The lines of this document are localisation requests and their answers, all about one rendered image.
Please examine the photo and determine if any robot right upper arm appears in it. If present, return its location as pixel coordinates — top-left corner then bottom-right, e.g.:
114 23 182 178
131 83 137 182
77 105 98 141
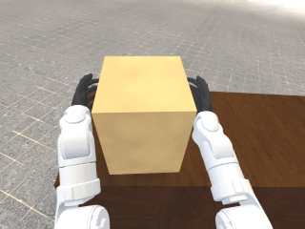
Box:
215 204 272 229

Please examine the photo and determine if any carton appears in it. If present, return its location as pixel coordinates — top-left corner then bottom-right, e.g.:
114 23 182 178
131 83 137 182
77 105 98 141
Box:
91 56 197 175

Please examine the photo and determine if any robot right hand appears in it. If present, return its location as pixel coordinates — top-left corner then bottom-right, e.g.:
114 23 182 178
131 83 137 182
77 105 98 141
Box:
187 75 213 117

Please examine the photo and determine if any robot right forearm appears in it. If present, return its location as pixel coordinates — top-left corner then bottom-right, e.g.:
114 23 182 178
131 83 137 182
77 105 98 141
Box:
192 111 273 229

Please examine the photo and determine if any robot left forearm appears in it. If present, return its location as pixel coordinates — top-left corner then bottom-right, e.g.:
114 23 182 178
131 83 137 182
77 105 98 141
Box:
53 105 101 229

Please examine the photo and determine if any robot left hand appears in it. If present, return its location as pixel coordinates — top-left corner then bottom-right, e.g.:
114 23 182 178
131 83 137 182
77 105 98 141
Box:
71 73 99 110

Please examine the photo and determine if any robot left upper arm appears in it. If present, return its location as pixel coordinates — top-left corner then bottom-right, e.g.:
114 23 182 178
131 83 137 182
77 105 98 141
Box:
55 204 111 229

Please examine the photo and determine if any pedestal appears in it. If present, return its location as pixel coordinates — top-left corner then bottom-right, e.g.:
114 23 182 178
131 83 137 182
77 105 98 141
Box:
53 85 305 229

